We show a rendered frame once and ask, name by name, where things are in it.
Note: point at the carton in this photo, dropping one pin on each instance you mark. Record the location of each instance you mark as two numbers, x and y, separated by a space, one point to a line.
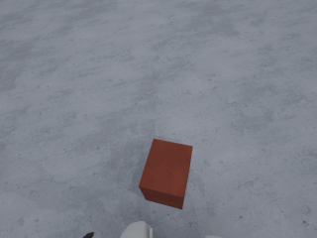
165 174

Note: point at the robot left thigh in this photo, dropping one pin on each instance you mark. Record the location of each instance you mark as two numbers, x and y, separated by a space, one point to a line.
138 230

